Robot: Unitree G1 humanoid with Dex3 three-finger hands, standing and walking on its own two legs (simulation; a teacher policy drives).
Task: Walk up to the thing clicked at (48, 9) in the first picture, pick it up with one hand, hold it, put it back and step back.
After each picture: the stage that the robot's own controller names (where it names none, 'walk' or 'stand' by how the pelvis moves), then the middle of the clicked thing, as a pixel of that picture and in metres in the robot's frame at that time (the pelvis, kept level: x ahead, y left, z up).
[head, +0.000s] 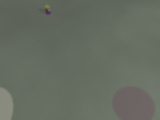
stand; (47, 9) +2.05 +0.52 -0.72
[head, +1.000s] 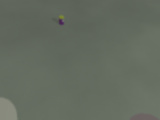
walk; (61, 20) +1.94 +0.24 -0.69
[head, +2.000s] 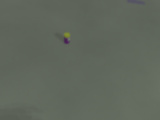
walk; (66, 38) +1.33 +0.11 -0.71
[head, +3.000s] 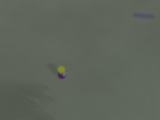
walk; (61, 72) +0.86 +0.17 -0.71
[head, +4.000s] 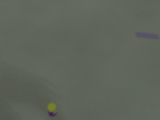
walk; (52, 109) +0.53 +0.18 -0.71
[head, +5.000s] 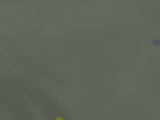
stand; out of the picture +0.43 +0.20 -0.71
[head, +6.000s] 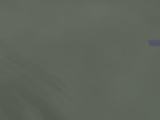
stand; out of the picture +0.40 +0.20 -0.73
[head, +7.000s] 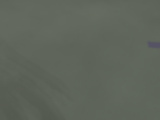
stand; out of the picture +0.39 +0.21 -0.73
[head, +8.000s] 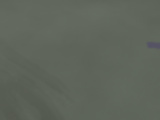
stand; out of the picture +0.39 +0.22 -0.73
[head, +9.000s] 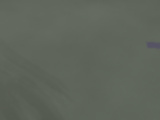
stand; out of the picture +0.38 +0.22 -0.73
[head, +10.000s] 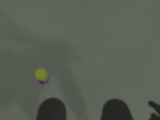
go down; (42, 76) +0.44 +0.22 -0.47
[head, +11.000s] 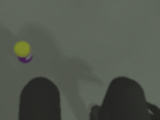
go down; (23, 52) +0.47 +0.24 -0.30
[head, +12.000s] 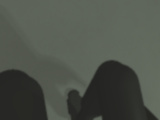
close in; out of the picture +0.46 +0.28 -0.24
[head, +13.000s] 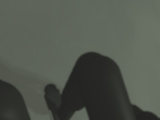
close; out of the picture +0.45 +0.30 -0.23
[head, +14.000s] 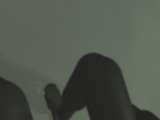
lift; out of the picture +0.44 +0.30 -0.23
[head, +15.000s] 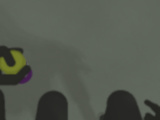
lift; (17, 68) +0.36 +0.23 -0.05
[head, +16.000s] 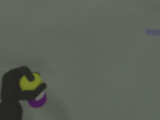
hold; (34, 91) +0.32 +0.18 -0.02
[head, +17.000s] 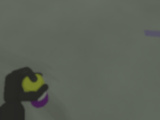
hold; (36, 91) +0.32 +0.18 -0.02
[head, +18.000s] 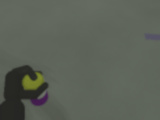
hold; (36, 89) +0.33 +0.18 -0.01
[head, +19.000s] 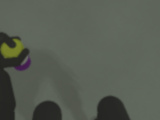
crouch; (17, 56) +0.43 +0.21 -0.09
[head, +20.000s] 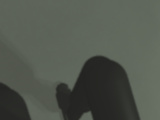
lower; out of the picture +0.46 +0.29 -0.23
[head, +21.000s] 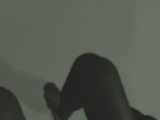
lower; out of the picture +0.44 +0.31 -0.23
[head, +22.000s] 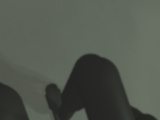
lower; out of the picture +0.44 +0.31 -0.24
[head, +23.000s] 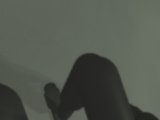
lower; out of the picture +0.44 +0.31 -0.24
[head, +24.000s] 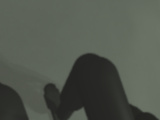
lower; out of the picture +0.44 +0.31 -0.24
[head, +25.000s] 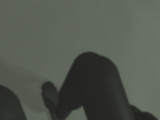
open; out of the picture +0.44 +0.31 -0.23
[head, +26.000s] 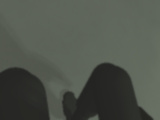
stand; out of the picture +0.45 +0.28 -0.25
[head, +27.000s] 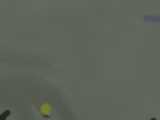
stand; (46, 111) +0.42 +0.21 -0.61
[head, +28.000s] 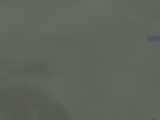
stand; out of the picture +0.40 +0.22 -0.67
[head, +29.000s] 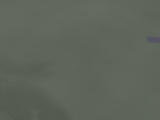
stand; out of the picture +0.40 +0.21 -0.67
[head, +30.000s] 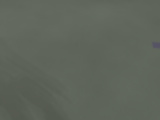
stand; out of the picture +0.41 +0.20 -0.72
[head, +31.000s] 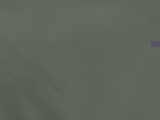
stand; out of the picture +0.39 +0.22 -0.73
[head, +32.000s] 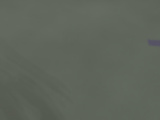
walk; out of the picture +0.39 +0.22 -0.73
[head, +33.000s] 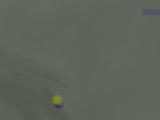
walk; (57, 101) +0.49 +0.22 -0.70
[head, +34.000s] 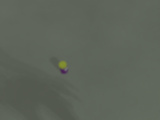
walk; (63, 67) +0.78 +0.21 -0.70
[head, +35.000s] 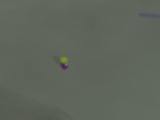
stand; (64, 63) +1.05 +0.19 -0.70
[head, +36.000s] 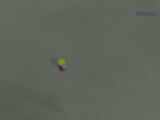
stand; (61, 65) +1.00 +0.20 -0.72
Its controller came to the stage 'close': yes
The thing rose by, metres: 0.69
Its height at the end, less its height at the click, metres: +0.00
